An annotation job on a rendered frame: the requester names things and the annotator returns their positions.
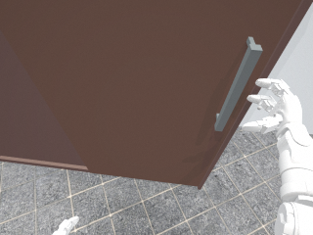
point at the wardrobe door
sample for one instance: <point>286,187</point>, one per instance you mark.
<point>28,128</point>
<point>136,84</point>

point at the left robot hand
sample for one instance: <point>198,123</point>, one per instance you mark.
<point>66,226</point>

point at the handle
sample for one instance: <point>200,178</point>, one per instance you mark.
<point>250,59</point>

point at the robot right upper arm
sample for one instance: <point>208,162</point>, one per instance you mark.
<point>294,219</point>

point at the right robot hand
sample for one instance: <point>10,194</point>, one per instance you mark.
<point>287,110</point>

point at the robot right forearm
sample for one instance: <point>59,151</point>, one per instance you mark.
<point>295,164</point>

